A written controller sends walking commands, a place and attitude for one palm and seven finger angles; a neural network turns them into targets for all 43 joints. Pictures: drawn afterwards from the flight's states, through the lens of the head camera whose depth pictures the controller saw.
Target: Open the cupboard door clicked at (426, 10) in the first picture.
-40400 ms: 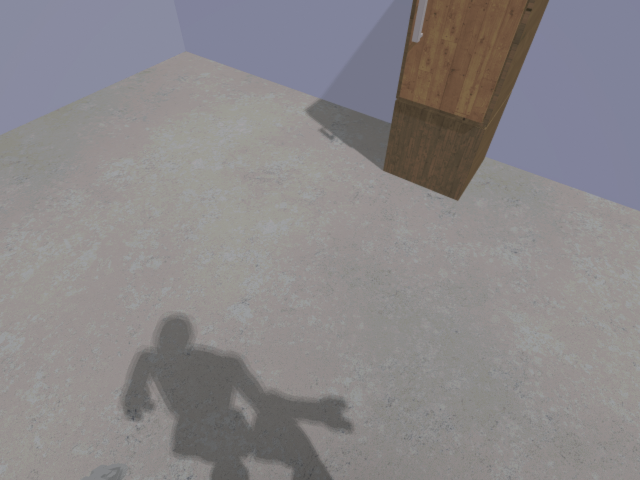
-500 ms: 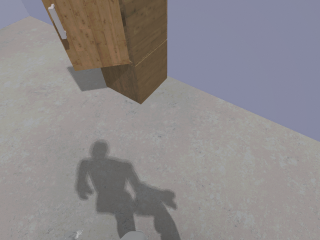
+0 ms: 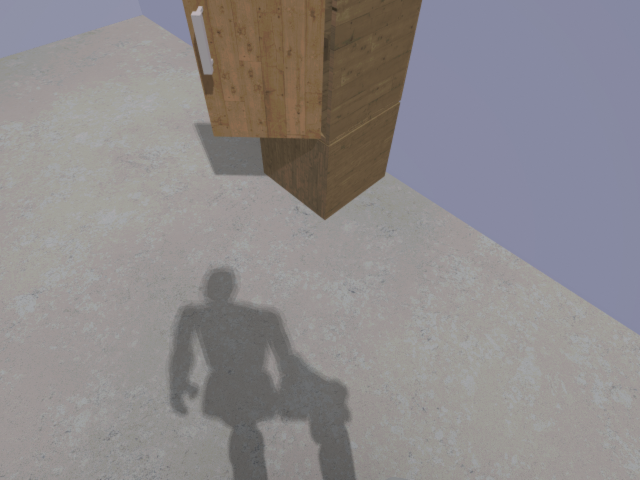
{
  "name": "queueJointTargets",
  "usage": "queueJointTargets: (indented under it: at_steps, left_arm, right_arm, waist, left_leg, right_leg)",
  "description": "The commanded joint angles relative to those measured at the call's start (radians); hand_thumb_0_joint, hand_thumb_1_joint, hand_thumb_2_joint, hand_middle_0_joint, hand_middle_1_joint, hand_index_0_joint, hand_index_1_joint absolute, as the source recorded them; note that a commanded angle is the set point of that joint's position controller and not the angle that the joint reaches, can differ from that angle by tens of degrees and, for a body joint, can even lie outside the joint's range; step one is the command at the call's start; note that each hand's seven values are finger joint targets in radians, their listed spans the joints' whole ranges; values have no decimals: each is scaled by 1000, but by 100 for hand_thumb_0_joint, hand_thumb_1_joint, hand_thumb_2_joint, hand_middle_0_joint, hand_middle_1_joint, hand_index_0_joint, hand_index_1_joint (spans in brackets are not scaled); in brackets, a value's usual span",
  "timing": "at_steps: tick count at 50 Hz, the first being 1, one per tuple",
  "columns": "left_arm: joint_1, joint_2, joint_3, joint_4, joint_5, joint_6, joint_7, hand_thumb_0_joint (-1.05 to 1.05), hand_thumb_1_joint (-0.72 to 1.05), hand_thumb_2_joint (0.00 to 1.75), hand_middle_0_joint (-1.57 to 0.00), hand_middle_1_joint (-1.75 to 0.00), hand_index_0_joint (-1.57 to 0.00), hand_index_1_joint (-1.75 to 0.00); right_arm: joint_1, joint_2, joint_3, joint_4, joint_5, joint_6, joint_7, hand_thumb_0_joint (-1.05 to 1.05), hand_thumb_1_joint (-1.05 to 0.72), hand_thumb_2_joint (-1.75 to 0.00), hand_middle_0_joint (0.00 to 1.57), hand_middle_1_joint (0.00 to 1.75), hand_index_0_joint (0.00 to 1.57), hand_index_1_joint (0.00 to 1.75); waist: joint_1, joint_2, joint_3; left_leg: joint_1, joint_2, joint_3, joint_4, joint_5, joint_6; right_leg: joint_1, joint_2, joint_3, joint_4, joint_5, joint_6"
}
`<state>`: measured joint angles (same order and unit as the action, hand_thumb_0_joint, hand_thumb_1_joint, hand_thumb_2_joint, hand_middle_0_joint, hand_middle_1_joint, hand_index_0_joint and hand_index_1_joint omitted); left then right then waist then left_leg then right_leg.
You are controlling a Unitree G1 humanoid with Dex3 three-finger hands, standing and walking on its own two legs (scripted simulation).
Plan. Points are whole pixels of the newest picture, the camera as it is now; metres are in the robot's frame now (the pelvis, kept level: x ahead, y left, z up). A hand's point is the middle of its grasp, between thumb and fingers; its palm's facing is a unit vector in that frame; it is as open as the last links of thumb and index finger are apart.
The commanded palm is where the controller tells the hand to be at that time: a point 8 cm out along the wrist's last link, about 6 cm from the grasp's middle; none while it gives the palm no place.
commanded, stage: take the last steps up to it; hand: left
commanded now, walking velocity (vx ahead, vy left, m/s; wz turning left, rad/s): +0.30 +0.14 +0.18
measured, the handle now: (204, 40) +1.10 +0.39 -0.02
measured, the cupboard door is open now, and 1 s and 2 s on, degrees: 45 45 45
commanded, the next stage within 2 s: come to a stop and stand still in 1.36 s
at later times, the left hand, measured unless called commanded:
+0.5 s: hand out of the picture +0.03 +0.20 -0.19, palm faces +0.21 -0.97 -0.14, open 7.4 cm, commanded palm none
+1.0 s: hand (193, 312) +0.39 +0.25 -0.16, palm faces +0.07 -0.97 -0.21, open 7.4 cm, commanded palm none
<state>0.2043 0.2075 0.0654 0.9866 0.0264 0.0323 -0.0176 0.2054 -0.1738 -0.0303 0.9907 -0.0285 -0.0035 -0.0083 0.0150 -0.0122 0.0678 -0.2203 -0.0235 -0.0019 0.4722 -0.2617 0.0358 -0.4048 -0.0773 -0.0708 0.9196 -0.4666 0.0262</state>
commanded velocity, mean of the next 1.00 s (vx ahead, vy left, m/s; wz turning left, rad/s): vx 0.30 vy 0.07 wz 0.01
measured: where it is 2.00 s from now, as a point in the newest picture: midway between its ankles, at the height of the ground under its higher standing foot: (285, 368)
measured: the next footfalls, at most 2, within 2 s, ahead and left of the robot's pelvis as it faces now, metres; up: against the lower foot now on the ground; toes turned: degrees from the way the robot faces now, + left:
right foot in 0.10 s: +0.07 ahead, -0.13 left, +0.00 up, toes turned -4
left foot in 0.48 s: +0.25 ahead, +0.19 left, +0.00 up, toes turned +13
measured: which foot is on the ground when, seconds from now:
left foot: down 0.00-0.10, up 0.12-0.46, down 0.48-0.88, up 0.90-1.00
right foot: up 0.00-0.08, down 0.10-0.48, up 0.50-0.86, down 0.88-1.00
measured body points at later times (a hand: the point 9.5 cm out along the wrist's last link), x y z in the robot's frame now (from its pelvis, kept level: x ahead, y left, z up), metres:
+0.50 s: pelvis +0.14 +0.06 -0.02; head +0.18 +0.08 +0.43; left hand +0.03 +0.25 -0.18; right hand +0.27 -0.17 -0.16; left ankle +0.22 +0.18 -0.74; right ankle +0.03 -0.12 -0.72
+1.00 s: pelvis +0.31 +0.07 +0.00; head +0.33 +0.05 +0.45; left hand +0.38 +0.30 -0.14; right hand +0.30 -0.16 -0.17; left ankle +0.26 +0.19 -0.67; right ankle +0.32 -0.02 -0.74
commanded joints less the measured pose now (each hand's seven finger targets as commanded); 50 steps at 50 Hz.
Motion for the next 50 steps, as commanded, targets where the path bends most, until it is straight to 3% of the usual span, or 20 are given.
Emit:
queueJointTargets:
  at_steps: [1, 3, 5, 6, 9, 12, 18, 21, 22, 23, 24, 25, 31, 38, 42, 43, 44, 45, 48, 50]
  left_arm:
    - [3, 46, 9, -72, -3, -45, -6, 0, 90, 90, -20, -30, -20, -30]
    - [146, 73, 24, -24, 0, -57, -1, 0, 90, 90, -20, -30, -20, -30]
    - [290, 230, 54, 5, 6, -68, 21, 0, 90, 90, -20, -30, -20, -30]
    - [267, 219, 50, -5, -2, -72, 28, 0, 90, 90, -20, -30, -20, -30]
    - [124, 102, 12, -19, -4, -93, 31, 0, 90, 90, -20, -30, -20, -30]
    - [162, 97, 12, 14, -2, -114, 30, 0, 90, 90, -20, -30, -20, -30]
    - [233, 126, 13, 84, 5, -111, 31, 0, 90, 90, -20, -30, -20, -30]
    - [184, 129, 20, 87, -1, -96, 29, 0, 90, 90, -20, -30, -20, -30]
    - [188, 99, 13, 81, -2, -90, 25, 0, 90, 90, -20, -30, -20, -30]
    - [216, 37, 6, 55, -11, -83, 19, 0, 90, 90, -20, -30, -20, -30]
    - [145, 15, -6, 5, -12, -84, 20, 0, 90, 90, -20, -30, -20, -30]
    - [83, 12, -9, -22, -9, -83, 25, 0, 90, 90, -20, -30, -20, -30]
    - [125, -25, 2, 27, 0, -53, 3, 0, 90, 90, -20, -30, -20, -30]
    - [-6, -3, 3, -44, 1, -51, -6, 0, 90, 90, -20, -30, -20, -30]
    - [96, 50, 16, -16, 5, -66, -2, 0, 90, 90, -20, -30, -20, -30]
    - [187, 111, 29, 10, 8, -78, 4, 0, 90, 90, -20, -30, -20, -30]
    - [277, 199, 46, 36, 3, -85, 11, 0, 90, 90, -20, -30, -20, -30]
    - [304, 182, 42, 38, -8, -87, 25, 0, 90, 90, -20, -30, -20, -30]
    - [150, 89, 13, 3, -11, -102, 32, 0, 90, 90, -20, -30, -20, -30]
    - [125, 73, 8, 9, -9, -115, 30, 0, 90, 90, -20, -30, -20, -30]
  right_arm:
    - [37, -191, -47, -34, 0, -13, -8, 0, -90, -90, 20, 30, 20, 30]
    - [3, -173, -46, -39, 9, -10, -3, 0, -90, -90, 20, 30, 20, 30]
    - [-49, -107, -35, -103, 13, -12, 14, 0, -90, -90, 20, 30, 20, 30]
    - [-79, -149, -46, -106, -2, -8, 18, 0, -90, -90, 20, 30, 20, 30]
    - [-63, -105, -49, -64, -4, 9, 36, 0, -90, -90, 20, 30, 20, 30]
    - [-28, -65, -38, -35, 3, 4, 46, 0, -90, -90, 20, 30, 20, 30]
    - [-111, -26, -19, -63, 11, -18, 60, 0, -90, -90, 20, 30, 20, 30]
    - [32, -69, -29, -21, 5, -33, 46, 0, -90, -90, 20, 30, 20, 30]
    - [161, -129, -44, 21, 0, -38, 34, 0, -90, -90, 20, 30, 20, 30]
    - [295, -248, -77, 49, -13, -45, 16, 0, -90, -90, 20, 30, 20, 30]
    - [378, -290, -85, 63, -8, -35, -1, 0, -90, -90, 20, 30, 20, 30]
    - [321, -284, -81, 55, -7, -34, -4, 0, -90, -90, 20, 30, 20, 30]
    - [93, -114, -45, 4, -4, -64, -15, 0, -90, -90, 20, 30, 20, 30]
    - [110, -140, -45, 23, -5, -55, 0, 0, -90, -90, 20, 30, 20, 30]
    - [91, -125, -37, 33, 0, -45, 4, 0, -90, -90, 20, 30, 20, 30]
    - [89, -93, -32, 26, 8, -47, 9, 0, -90, -90, 20, 30, 20, 30]
    - [86, -54, -23, -4, 10, -48, 17, 0, -90, -90, 20, 30, 20, 30]
    - [40, -107, -32, -19, 5, -39, 15, 0, -90, -90, 20, 30, 20, 30]
    - [4, -75, -33, 7, 4, -38, 17, 0, -90, -90, 20, 30, 20, 30]
    - [55, -45, -27, 29, 5, -29, 23, 0, -90, -90, 20, 30, 20, 30]
  waist:
    - [0, 146, -42]
    - [74, 34, -47]
    - [139, -354, -27]
    - [113, -212, 22]
    - [18, -176, 104]
    - [12, -153, 22]
    - [43, -173, 9]
    - [-42, -152, -25]
    - [-96, -22, -89]
    - [-141, 251, -192]
    - [-166, 294, -206]
    - [-141, 191, -154]
    - [0, 115, -43]
    - [-9, 62, 9]
    - [50, 7, -19]
    - [90, -131, -46]
    - [111, -368, -56]
    - [115, -326, -42]
    - [31, -77, -17]
    - [0, -118, -47]
  left_leg:
    - [-38, 203, -212, -185, -92, 141]
    - [-231, 117, -144, -19, -209, 80]
    - [-544, -27, 15, 483, -372, -20]
    - [-554, 37, -59, 624, -287, -24]
    - [-484, 113, -56, 676, -24, -54]
    - [-425, 106, 29, 531, 21, -77]
    - [-271, 58, 126, 192, 28, -58]
    - [29, 10, 180, 32, 72, -34]
    - [227, 47, 142, 5, 38, -17]
    - [414, 297, -199, -38, 18, 74]
    - [415, 424, -382, -178, -5, 157]
    - [283, 456, -405, -212, -142, 178]
    - [-43, 325, -96, -310, -63, 129]
    - [-40, 312, -27, -323, -107, 144]
    - [-110, 220, 44, -102, -148, 67]
    - [-226, 119, 135, 124, -166, 17]
    - [-439, 13, 193, 407, -327, -27]
    - [-470, 54, 74, 588, -338, -26]
    - [-447, 128, -6, 630, -83, -49]
    - [-363, 132, 32, 530, -39, -68]
  right_leg:
    - [117, 38, -45, -238, 55, 4]
    - [407, 27, -23, -448, 129, -2]
    - [546, -438, 584, -780, -165, -167]
    - [427, -464, 625, -808, -251, -220]
    - [219, -317, 304, -795, -4, -133]
    - [322, -254, 90, -732, 393, -109]
    - [354, -248, 4, -657, 552, -103]
    - [225, -208, -57, -510, 499, -71]
    - [135, -166, -86, -308, 474, -51]
    - [-83, -34, -150, -22, 106, -6]
    - [-202, 24, -73, 221, -155, -18]
    - [-245, -11, -5, 369, -134, -43]
    - [-139, -77, 26, 217, 140, -32]
    - [6, -33, -15, -174, 206, -23]
    - [289, 7, -28, -405, 218, -29]
    - [435, -102, 131, -512, 129, -72]
    - [566, -326, 474, -674, 102, -180]
    - [501, -388, 580, -743, 92, -236]
    - [369, -288, 303, -718, 319, -202]
    - [342, -233, 153, -710, 469, -174]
